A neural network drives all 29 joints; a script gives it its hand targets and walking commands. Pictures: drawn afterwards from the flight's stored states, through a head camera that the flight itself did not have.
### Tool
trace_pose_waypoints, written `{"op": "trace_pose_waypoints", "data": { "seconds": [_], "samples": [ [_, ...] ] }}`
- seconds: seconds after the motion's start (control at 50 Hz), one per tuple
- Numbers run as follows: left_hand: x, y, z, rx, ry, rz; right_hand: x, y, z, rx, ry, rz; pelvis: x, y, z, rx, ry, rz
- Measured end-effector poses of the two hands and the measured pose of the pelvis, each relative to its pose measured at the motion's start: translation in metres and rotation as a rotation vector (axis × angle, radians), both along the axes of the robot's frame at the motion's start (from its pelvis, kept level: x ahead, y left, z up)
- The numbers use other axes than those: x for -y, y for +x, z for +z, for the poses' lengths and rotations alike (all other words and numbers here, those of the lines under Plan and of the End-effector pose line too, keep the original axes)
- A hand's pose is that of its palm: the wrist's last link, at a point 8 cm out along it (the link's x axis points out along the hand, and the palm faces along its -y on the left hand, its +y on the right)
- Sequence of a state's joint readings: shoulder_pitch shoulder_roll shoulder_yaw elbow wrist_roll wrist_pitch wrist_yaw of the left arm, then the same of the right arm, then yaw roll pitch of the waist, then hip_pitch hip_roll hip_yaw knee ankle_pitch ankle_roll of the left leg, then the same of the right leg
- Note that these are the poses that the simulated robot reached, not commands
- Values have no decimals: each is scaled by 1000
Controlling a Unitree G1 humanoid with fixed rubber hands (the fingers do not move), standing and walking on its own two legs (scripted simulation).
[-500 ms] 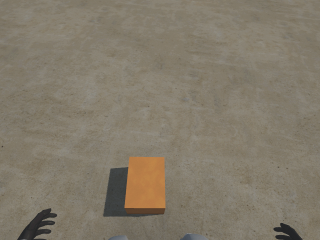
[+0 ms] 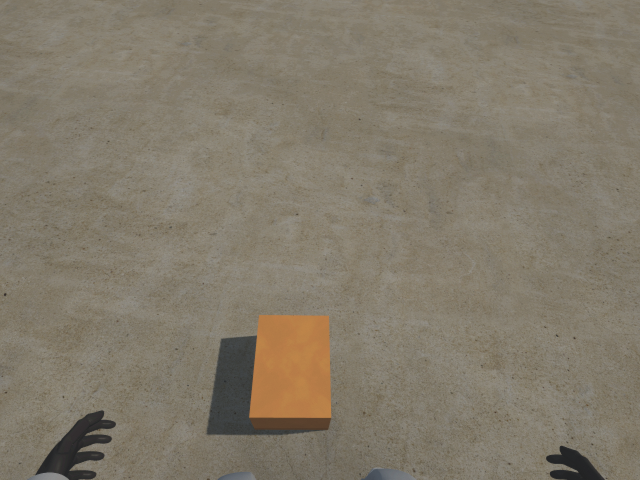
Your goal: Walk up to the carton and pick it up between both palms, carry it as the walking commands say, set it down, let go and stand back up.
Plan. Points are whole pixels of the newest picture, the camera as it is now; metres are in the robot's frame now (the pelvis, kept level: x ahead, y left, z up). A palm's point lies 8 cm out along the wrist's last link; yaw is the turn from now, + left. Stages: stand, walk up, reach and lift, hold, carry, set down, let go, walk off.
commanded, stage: walk up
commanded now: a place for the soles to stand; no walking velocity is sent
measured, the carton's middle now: (292, 371) +0.46 +0.07 -0.68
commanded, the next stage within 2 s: reach and lift in 0.18 s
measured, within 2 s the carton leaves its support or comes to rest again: neither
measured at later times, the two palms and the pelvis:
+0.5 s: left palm (94, 441) +0.17 +0.30 -0.09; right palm (565, 463) +0.15 -0.30 -0.07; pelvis +0.01 +0.01 +0.00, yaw -1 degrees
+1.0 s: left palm (144, 372) +0.28 +0.28 -0.13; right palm (484, 380) +0.27 -0.25 -0.13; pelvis -0.03 +0.01 -0.04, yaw +0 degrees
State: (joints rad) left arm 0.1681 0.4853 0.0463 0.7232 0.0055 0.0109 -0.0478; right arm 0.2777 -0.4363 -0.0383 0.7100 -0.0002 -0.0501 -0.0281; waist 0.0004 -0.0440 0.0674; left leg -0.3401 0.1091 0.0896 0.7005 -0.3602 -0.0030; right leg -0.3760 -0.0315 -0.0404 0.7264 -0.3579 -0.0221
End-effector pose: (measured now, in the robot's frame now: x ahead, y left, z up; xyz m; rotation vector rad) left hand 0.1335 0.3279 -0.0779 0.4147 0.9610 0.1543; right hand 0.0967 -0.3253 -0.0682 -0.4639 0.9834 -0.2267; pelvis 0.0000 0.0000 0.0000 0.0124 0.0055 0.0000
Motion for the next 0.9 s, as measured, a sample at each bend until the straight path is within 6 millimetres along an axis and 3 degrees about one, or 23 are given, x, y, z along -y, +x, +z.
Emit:
{"op": "trace_pose_waypoints", "data": {
  "seconds": [0.28,0.44,0.62,0.72,0.9],
  "samples": [
    [3,4,-3,7,-17,43,-2,7,-2,-13,21,-28,-1,-2,0,2,0,-3],
    [20,25,-14,12,-90,62,-18,44,-2,48,75,-67,-8,2,0,-13,-2,-11],
    [31,76,-14,67,-119,32,-39,87,-9,79,127,-50,-10,8,-2,-73,-3,-11],
    [34,99,-23,77,-119,15,-47,110,-21,83,141,-26,-12,4,-8,-143,-2,-12],
    [43,121,-52,112,-136,14,-63,150,-50,129,154,23,-11,-17,-26,-275,1,-7]
  ]
}}
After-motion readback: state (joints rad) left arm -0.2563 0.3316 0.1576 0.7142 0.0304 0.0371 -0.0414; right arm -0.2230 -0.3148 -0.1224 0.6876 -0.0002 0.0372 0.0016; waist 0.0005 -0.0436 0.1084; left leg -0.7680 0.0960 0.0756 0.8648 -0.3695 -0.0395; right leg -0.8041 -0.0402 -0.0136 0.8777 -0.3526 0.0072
